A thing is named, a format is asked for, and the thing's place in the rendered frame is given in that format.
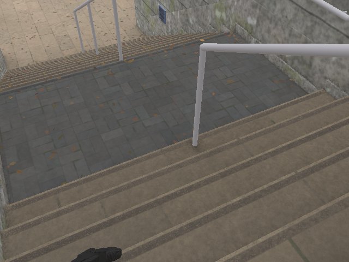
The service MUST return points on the stairs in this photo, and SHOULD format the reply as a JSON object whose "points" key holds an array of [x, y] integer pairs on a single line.
{"points": [[270, 187], [56, 67]]}

